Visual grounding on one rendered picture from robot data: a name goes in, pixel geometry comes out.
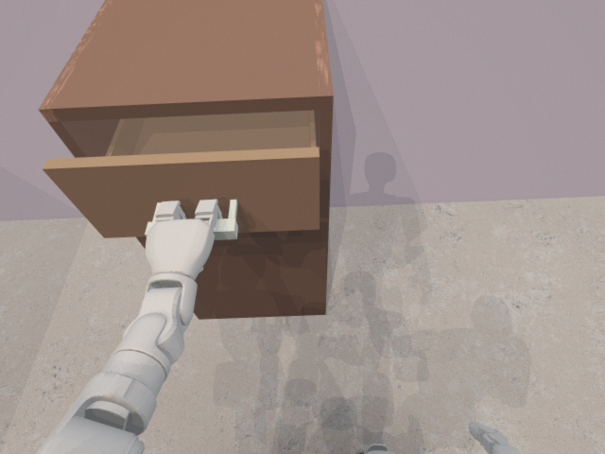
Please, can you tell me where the robot left hand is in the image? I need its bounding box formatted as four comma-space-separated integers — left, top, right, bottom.
146, 200, 223, 281

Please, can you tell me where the handle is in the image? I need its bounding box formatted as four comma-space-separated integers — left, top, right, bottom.
145, 200, 238, 240

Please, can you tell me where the robot right hand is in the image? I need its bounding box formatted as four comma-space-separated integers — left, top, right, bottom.
469, 422, 521, 454

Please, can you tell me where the cabinet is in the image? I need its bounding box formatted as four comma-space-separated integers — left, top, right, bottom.
38, 0, 334, 320

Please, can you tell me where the drawer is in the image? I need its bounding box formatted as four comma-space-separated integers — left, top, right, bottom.
43, 110, 320, 238

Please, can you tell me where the left robot forearm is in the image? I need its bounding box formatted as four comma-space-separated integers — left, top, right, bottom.
36, 272, 198, 454

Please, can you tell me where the left robot upper arm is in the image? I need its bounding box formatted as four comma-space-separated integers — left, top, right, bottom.
45, 416, 145, 454

